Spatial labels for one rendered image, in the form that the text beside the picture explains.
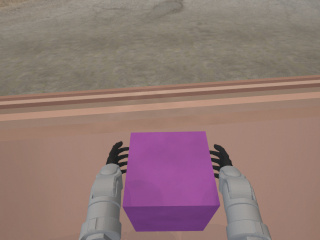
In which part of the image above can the right robot forearm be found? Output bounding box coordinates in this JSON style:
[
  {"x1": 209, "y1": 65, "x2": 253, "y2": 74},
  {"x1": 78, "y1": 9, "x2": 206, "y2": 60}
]
[{"x1": 218, "y1": 165, "x2": 272, "y2": 240}]

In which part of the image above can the robot left hand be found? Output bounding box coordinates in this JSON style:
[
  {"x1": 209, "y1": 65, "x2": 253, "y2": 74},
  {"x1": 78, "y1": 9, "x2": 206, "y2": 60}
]
[{"x1": 106, "y1": 141, "x2": 129, "y2": 174}]

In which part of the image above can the left robot forearm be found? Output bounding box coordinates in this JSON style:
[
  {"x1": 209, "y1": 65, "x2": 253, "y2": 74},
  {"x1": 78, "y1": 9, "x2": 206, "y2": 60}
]
[{"x1": 78, "y1": 163, "x2": 123, "y2": 240}]

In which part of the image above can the carton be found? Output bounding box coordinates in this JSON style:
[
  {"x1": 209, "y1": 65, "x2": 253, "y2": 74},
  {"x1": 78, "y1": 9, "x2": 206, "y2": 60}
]
[{"x1": 122, "y1": 131, "x2": 220, "y2": 232}]

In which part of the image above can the robot right hand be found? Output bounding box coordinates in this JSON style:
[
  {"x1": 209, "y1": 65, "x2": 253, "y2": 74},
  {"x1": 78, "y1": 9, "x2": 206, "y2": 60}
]
[{"x1": 209, "y1": 144, "x2": 233, "y2": 178}]

